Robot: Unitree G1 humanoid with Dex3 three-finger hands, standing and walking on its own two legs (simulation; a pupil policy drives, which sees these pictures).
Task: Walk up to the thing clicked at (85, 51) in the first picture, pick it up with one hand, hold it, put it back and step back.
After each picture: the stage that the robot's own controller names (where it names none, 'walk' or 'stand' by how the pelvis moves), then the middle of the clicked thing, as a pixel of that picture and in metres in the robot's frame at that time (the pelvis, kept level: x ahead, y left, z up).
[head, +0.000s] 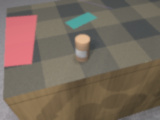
stand; (82, 48) +0.56 +0.03 +0.00
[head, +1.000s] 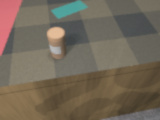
rise first; (57, 43) +0.51 +0.13 +0.03
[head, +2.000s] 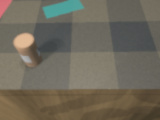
rise first; (29, 51) +0.44 +0.22 +0.04
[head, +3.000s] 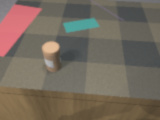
stand; (52, 57) +0.48 +0.16 +0.01
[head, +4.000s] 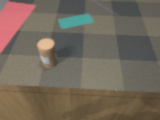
stand; (48, 53) +0.49 +0.17 +0.00
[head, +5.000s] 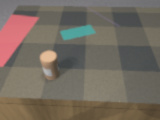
stand; (50, 65) +0.46 +0.16 +0.00
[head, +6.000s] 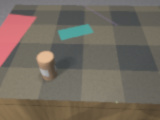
stand; (47, 66) +0.46 +0.17 -0.01
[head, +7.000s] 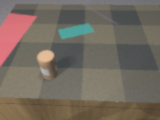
stand; (48, 65) +0.46 +0.17 -0.01
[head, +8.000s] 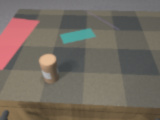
rise first; (49, 69) +0.45 +0.17 +0.00
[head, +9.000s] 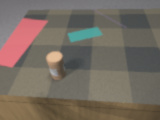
go down; (56, 66) +0.47 +0.16 +0.00
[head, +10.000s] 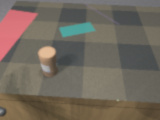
go down; (48, 62) +0.47 +0.15 +0.01
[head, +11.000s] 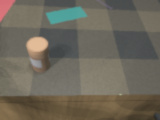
go down; (39, 55) +0.44 +0.15 +0.05
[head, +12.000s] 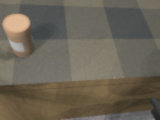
close in; (20, 37) +0.46 +0.16 +0.08
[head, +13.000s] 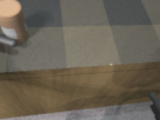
close in; (13, 23) +0.50 +0.16 +0.10
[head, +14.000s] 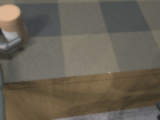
lift; (13, 27) +0.51 +0.16 +0.09
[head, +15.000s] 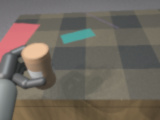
lift; (40, 67) +0.31 +0.13 +0.20
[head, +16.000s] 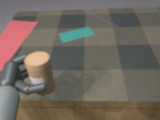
hold; (41, 74) +0.32 +0.14 +0.15
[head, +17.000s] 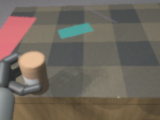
hold; (35, 74) +0.31 +0.16 +0.15
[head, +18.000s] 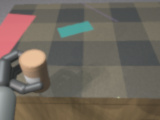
hold; (36, 72) +0.32 +0.15 +0.15
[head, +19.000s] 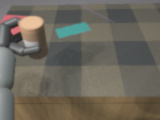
crouch; (35, 38) +0.41 +0.15 +0.19
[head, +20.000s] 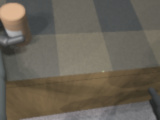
lower; (17, 26) +0.51 +0.14 +0.07
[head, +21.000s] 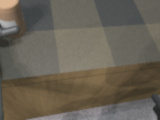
lower; (10, 16) +0.53 +0.15 +0.10
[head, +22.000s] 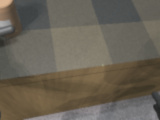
lower; (5, 15) +0.53 +0.15 +0.10
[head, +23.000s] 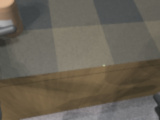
lower; (7, 15) +0.53 +0.15 +0.10
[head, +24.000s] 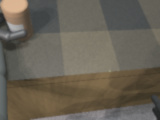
loosen; (19, 20) +0.52 +0.14 +0.10
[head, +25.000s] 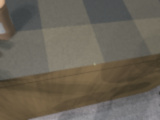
rise; out of the picture +0.53 +0.16 +0.10
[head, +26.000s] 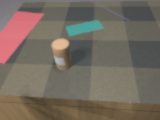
sink last; (62, 55) +0.48 +0.12 +0.06
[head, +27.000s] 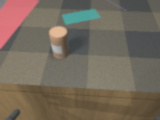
stand; (59, 43) +0.51 +0.13 +0.06
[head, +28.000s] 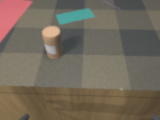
stand; (53, 43) +0.51 +0.14 +0.07
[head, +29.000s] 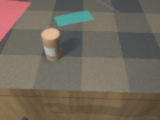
stand; (52, 45) +0.50 +0.14 +0.07
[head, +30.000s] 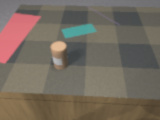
stand; (59, 55) +0.52 +0.13 +0.00
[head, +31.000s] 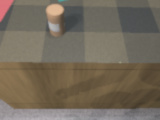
walk; (56, 21) +0.59 +0.11 +0.02
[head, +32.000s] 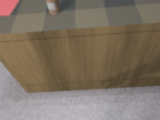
walk; (52, 2) +0.84 +0.20 +0.01
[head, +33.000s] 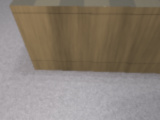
stand; out of the picture +1.15 +0.14 +0.02
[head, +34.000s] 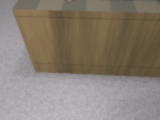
stand; out of the picture +1.14 +0.11 +0.00
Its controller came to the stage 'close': yes
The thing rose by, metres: 0.18
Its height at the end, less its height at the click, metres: +0.00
